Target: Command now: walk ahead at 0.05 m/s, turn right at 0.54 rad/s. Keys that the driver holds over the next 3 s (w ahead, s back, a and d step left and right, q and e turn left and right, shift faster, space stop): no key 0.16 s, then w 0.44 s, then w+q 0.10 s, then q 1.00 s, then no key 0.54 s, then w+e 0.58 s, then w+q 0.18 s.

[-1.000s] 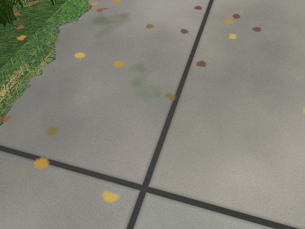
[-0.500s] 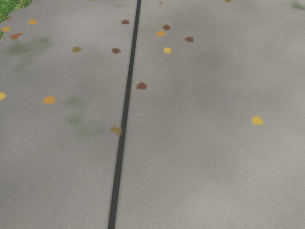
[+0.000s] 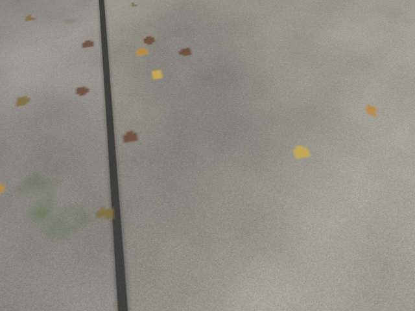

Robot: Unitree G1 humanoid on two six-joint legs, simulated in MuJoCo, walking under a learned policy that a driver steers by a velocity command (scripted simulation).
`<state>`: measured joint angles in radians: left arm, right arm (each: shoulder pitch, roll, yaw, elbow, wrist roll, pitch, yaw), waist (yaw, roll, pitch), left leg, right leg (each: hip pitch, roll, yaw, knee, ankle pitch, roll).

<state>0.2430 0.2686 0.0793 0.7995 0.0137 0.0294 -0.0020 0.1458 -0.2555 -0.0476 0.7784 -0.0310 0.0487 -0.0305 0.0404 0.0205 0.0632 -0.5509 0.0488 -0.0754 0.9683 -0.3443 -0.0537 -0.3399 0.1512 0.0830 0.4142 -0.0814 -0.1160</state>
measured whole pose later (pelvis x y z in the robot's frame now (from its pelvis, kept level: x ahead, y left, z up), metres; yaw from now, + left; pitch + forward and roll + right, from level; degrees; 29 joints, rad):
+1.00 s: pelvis +0.25 -0.03 +0.01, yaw +3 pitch +0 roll +0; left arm 0.29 0.21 0.03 0.91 0.01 -0.06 0.03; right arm 0.20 -0.24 -0.07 0.86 -0.03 0.01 0.04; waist 0.00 0.04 0.08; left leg -0.58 0.03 0.05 0.82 -0.15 0.03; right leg -0.06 0.01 -0.20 0.32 -0.27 -0.05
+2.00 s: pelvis +0.34 -0.04 +0.00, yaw +33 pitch +0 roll +1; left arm 0.24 0.25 0.03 0.79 0.02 0.01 0.02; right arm 0.16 -0.27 -0.05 0.81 0.00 0.07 0.01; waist 0.03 0.01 0.06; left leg -0.26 -0.05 -0.04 0.64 -0.40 -0.02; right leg -0.20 -0.02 -0.06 0.48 -0.28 -0.02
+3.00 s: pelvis +0.61 +0.01 +0.00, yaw +16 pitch +1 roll +0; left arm 0.43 0.23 0.04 0.95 0.01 -0.07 0.00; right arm 0.03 -0.27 -0.01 0.82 -0.03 -0.03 0.05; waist 0.05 0.04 0.04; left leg -0.64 0.05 0.07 0.64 -0.01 0.02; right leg 0.14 0.12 0.10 0.14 -0.29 -0.11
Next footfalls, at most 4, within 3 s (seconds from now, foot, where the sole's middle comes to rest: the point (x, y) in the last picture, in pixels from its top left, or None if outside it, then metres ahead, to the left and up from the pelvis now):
0.22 left None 0.07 0.14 -0.77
0.68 right None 0.24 -0.10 -0.77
1.14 left None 0.42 0.07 -0.77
1.62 right None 0.42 -0.12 -0.77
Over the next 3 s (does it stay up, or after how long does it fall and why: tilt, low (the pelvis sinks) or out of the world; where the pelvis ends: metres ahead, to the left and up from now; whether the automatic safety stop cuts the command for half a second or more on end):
stays up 0.61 0.01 0.00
